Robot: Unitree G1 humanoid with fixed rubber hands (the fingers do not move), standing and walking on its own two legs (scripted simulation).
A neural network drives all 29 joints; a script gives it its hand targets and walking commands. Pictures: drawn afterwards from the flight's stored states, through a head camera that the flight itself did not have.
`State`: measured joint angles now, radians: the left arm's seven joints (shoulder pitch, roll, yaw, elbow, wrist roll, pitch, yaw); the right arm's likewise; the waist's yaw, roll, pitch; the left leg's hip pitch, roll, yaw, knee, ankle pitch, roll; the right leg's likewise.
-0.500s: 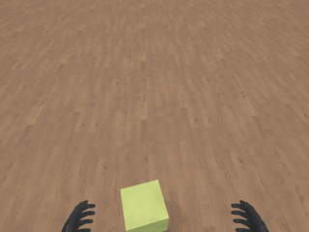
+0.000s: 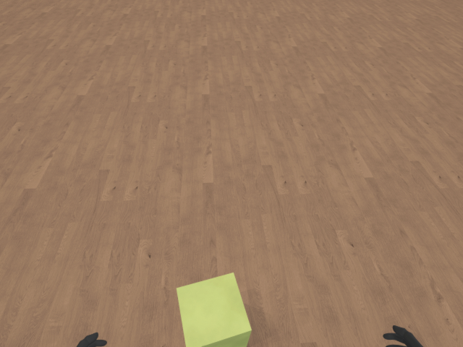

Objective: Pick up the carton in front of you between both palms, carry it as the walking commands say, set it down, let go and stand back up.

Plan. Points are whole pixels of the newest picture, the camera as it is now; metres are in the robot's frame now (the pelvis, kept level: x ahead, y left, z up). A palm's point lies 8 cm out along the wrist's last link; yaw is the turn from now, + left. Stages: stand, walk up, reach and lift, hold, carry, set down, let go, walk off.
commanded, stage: stand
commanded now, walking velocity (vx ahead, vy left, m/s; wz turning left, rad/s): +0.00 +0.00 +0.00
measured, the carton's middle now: (212, 319) +0.38 +0.07 -0.65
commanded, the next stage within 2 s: none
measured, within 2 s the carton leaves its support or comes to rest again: neither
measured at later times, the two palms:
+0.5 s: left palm out of the picture +0.11 +0.30 -0.10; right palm out of the picture +0.10 -0.29 -0.08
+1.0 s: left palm out of the picture +0.08 +0.31 -0.10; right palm out of the picture +0.07 -0.31 -0.08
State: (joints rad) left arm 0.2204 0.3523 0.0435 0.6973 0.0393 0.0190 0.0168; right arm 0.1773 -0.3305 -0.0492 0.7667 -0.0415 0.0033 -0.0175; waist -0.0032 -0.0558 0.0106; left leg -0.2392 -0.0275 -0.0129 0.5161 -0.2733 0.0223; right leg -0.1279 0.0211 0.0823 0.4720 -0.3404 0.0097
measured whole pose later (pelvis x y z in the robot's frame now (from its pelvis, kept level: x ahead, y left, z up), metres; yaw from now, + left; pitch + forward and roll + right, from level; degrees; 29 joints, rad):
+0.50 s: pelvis +0.00 +0.01 +0.01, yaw -1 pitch -1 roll +0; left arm 0.18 0.37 0.01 0.85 0.03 0.00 0.02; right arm 0.14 -0.34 -0.03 0.91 -0.03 -0.01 -0.02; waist -0.01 -0.04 0.01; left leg -0.18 -0.03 0.00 0.44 -0.24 0.03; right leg -0.08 0.01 0.09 0.40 -0.30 0.02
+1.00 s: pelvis -0.02 +0.01 +0.01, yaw -1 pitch -2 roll +0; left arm 0.17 0.39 0.00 0.96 0.02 -0.01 0.02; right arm 0.12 -0.37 -0.02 1.02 -0.02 -0.01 -0.01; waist -0.01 -0.03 0.03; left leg -0.16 -0.03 0.00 0.38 -0.18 0.03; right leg -0.06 0.01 0.09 0.35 -0.25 0.02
